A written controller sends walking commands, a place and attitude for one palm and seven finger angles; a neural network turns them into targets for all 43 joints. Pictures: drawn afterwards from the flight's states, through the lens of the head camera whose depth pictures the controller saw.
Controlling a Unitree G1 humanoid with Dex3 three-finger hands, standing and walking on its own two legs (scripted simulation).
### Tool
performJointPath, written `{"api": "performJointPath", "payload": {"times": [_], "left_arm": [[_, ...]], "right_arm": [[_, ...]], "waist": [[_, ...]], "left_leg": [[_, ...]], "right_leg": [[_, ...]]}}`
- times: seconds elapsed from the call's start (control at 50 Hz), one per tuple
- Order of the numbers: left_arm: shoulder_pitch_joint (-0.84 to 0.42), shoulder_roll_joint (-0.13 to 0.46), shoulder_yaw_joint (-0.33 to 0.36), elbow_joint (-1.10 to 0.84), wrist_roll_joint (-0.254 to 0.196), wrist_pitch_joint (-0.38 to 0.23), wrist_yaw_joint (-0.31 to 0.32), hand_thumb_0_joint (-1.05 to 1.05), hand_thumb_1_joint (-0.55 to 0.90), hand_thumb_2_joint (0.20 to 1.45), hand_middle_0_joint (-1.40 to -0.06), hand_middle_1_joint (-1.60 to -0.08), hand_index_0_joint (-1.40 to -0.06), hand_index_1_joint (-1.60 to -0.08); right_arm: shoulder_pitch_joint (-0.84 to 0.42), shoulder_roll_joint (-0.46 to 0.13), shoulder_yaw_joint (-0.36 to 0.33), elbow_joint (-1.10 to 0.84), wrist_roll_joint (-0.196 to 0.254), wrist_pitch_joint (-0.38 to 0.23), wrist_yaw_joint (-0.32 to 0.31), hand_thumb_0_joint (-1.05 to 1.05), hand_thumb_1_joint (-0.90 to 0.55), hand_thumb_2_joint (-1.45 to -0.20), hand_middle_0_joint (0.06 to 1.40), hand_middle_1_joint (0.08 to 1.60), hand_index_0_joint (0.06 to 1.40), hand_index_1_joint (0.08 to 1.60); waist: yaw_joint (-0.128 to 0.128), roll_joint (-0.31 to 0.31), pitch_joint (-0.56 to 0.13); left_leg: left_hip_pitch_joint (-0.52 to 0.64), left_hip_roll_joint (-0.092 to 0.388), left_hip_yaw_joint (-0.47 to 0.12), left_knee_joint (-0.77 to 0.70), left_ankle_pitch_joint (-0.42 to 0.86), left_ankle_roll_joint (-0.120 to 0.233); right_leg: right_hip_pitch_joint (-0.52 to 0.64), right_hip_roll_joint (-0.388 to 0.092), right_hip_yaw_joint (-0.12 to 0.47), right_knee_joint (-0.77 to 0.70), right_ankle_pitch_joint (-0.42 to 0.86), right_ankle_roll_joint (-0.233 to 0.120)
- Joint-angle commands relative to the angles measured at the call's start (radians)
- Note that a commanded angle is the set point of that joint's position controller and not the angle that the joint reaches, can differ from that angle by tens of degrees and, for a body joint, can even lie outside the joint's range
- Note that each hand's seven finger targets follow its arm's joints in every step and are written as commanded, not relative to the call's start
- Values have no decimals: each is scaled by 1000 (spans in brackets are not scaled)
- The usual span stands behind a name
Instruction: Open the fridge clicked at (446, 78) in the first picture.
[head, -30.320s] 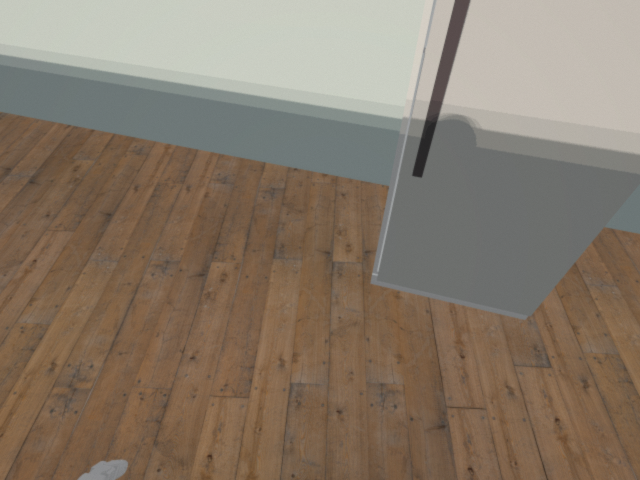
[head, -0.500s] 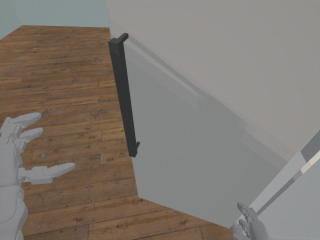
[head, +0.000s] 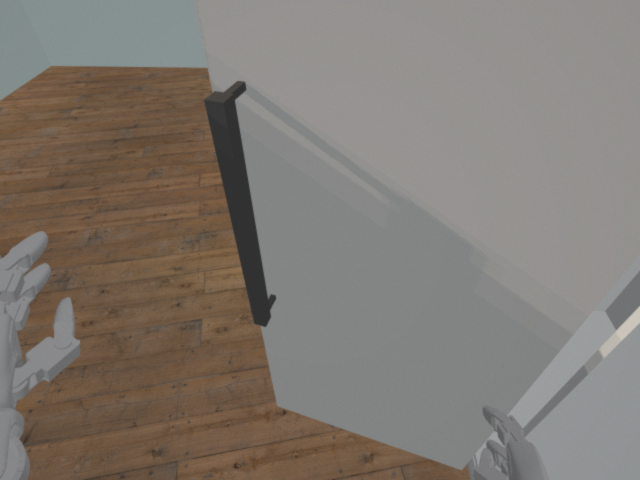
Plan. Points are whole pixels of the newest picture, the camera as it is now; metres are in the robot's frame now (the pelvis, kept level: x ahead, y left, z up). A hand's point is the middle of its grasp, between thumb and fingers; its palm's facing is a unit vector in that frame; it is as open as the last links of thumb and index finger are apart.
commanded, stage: draw the hand back to the body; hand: left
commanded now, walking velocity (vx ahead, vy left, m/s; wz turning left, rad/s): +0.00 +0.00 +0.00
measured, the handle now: (252, 228) +0.44 +0.18 +0.08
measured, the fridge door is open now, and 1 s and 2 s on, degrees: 74 74 74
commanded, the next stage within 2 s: step back with the hand held close in 0.28 s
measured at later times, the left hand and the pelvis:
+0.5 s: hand (78, 332) +0.19 +0.27 +0.16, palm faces +0.48 -0.80 -0.36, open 7.4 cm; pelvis -0.01 +0.00 +0.00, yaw +0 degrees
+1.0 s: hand (5, 399) +0.12 +0.30 +0.15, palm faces +0.46 -0.77 -0.44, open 7.4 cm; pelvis -0.08 +0.03 -0.02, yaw +0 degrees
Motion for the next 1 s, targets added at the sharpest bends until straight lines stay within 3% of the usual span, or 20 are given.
{"api": "performJointPath", "payload": {"times": [0.0,0.1,0.16,0.3,0.36,0.38,0.4,0.42,0.44,0.48,0.52,0.56,0.6,0.64,0.7,0.76,0.84,0.9,0.96,0.98], "left_arm": [[-117,197,112,-206,5,-62,19,0,900,900,-200,-300,-200,-300],[-136,196,104,-216,6,-62,18,0,900,900,-200,-300,-200,-300],[-115,210,123,-187,6,-60,19,0,900,900,-200,-300,-200,-300],[-133,202,116,-198,3,-66,14,0,900,900,-200,-300,-200,-300],[-117,200,117,-189,3,-64,11,0,900,900,-200,-300,-200,-300],[-201,146,34,-255,9,-69,4,0,900,900,-200,-300,-200,-300],[-337,298,183,-321,13,-117,22,0,900,900,-200,-300,-200,-300],[-205,217,124,-212,18,-120,17,0,900,900,-200,-300,-200,-300],[-126,188,106,-183,25,-119,16,0,900,900,-200,-300,-200,-300],[-75,191,114,-221,28,-130,17,0,900,900,-200,-300,-200,-300],[-17,200,131,-248,25,-140,22,0,900,900,-200,-300,-200,-300],[35,230,165,-281,23,-146,26,0,900,900,-200,-300,-200,-300],[65,236,177,-303,19,-152,29,0,900,900,-200,-300,-200,-300],[74,243,187,-307,15,-154,31,0,900,900,-200,-300,-200,-300],[84,252,199,-327,16,-164,38,0,900,900,-200,-300,-200,-300],[63,254,203,-352,23,-177,41,0,900,900,-200,-300,-200,-300],[28,222,191,-339,38,-193,44,0,900,900,-200,-300,-200,-300],[-1,215,192,-333,50,-208,45,0,900,900,-200,-300,-200,-300],[-24,238,215,-343,59,-229,45,0,900,900,-200,-300,-200,-300],[-35,219,191,-353,57,-234,43,0,900,900,-200,-300,-200,-300]], "right_arm": [[-125,-103,-35,-159,1,-57,-14,0,-900,-900,200,300,200,300],[-133,-100,-33,-158,0,-60,-15,0,-900,-900,200,300,200,300],[-132,-103,-33,-154,-3,-61,-17,0,-900,-900,200,300,200,300],[-139,-96,-29,-154,-4,-62,-16,0,-900,-900,200,300,200,300],[-139,-99,-32,-153,-4,-62,-16,0,-900,-900,200,300,200,300],[-147,-96,-25,-160,-5,-68,-12,0,-900,-900,200,300,200,300],[-155,-110,-18,-204,7,-43,-8,0,-900,-900,200,300,200,300],[-137,-92,-17,-170,-1,-23,-8,0,-900,-900,200,300,200,300],[-124,-95,-22,-180,-4,-7,-3,0,-900,-900,200,300,200,300],[-124,-99,-32,-202,-5,18,-4,0,-900,-900,200,300,200,300],[-116,-104,-38,-225,-3,38,-3,0,-900,-900,200,300,200,300],[-124,-106,-42,-245,-2,54,-7,0,-900,-900,200,300,200,300],[-122,-101,-43,-264,2,70,-8,0,-900,-900,200,300,200,300],[-118,-101,-47,-274,6,78,-10,0,-900,-900,200,300,200,300],[-113,-107,-50,-281,7,76,-15,0,-900,-900,200,300,200,300],[-114,-116,-53,-283,7,61,-18,0,-900,-900,200,300,200,300],[-97,-129,-56,-282,11,33,-16,0,-900,-900,200,300,200,300],[-83,-130,-57,-274,12,10,-16,0,-900,-900,200,300,200,300],[-69,-130,-64,-262,7,-7,-14,0,-900,-900,200,300,200,300],[-63,-123,-60,-261,6,-12,-11,0,-900,-900,200,300,200,300]], "waist": [[-12,2,-59],[-10,39,-58],[-4,-13,-45],[-7,31,-43],[-5,2,-42],[-19,46,-55],[-47,5,30],[-59,-71,23],[-55,-110,-8],[-57,-57,-88],[-57,-7,-149],[-53,14,-180],[-56,-16,-201],[-60,-35,-184],[-59,17,-180],[-55,59,-168],[-64,100,-106],[-68,75,-78],[-72,9,-74],[-78,-14,-62]], "left_leg": [[3,0,-51,-61,231,17],[14,-2,-48,-67,219,16],[0,-2,-52,-73,210,20],[8,-5,-49,-82,177,17],[13,-3,-47,-82,202,20],[30,-9,-44,-78,207,22],[-66,20,-47,-33,125,32],[-72,15,-59,-6,107,31],[-75,15,-55,13,117,29],[-68,25,-55,22,216,25],[-69,41,-59,10,303,22],[-80,52,-73,4,380,23],[-105,60,-79,7,400,24],[-140,63,-82,2,352,24],[-188,77,-102,-21,315,32],[-280,98,-133,-68,183,51],[-502,132,-170,-141,-195,83],[-585,130,-182,-135,-343,92],[-565,93,-172,-63,-382,82],[-537,75,-162,-29,-376,70]], "right_leg": [[-28,15,42,-63,204,-24],[-30,14,45,-70,187,-23],[-21,17,43,-78,179,-23],[-24,17,48,-91,144,-22],[-17,19,47,-92,171,-21],[-22,15,51,-87,182,-19],[-125,-36,150,-141,221,-18],[-141,-64,151,-144,224,-26],[-140,-77,155,-136,233,-29],[-100,-86,134,-75,360,-30],[-72,-72,113,-24,391,-22],[-51,-59,98,15,426,-16],[-38,-48,97,40,442,-12],[-52,-44,103,45,417,-9],[-43,-28,98,76,385,-5],[-8,-3,91,119,300,2],[58,20,97,207,165,3],[59,17,111,220,114,1],[-17,-6,166,142,20,-13],[-72,-24,188,102,-33,-23]]}}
